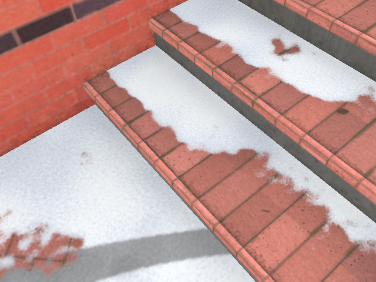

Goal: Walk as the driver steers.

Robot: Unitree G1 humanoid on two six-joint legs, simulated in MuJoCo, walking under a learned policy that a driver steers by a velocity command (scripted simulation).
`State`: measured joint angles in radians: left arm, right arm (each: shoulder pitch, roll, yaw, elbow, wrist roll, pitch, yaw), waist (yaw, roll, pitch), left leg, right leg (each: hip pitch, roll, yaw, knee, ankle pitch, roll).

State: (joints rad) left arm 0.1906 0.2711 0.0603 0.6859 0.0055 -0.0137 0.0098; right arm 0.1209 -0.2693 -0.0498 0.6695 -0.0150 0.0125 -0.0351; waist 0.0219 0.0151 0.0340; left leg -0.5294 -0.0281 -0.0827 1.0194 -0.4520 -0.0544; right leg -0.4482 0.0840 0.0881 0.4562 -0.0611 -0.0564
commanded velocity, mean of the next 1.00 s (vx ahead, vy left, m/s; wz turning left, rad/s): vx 0.02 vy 0.00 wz -0.56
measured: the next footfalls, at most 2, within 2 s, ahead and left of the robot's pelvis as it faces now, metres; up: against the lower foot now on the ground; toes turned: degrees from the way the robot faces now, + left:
left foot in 0.20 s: +0.11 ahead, +0.15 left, +0.00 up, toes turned -13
right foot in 0.64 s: +0.00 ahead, -0.10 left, +0.00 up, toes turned -25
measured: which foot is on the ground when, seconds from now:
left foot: up 0.00-0.18, down 0.20-0.64, up 0.66-1.00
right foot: down 0.00-0.22, up 0.24-0.62, down 0.64-1.00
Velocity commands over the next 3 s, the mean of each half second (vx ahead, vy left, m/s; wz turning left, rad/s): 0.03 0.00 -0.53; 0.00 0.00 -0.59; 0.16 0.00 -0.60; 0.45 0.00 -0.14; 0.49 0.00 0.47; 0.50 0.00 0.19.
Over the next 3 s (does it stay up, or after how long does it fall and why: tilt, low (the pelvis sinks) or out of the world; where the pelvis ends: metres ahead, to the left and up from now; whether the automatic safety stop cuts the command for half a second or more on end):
stays up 0.51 -0.70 0.30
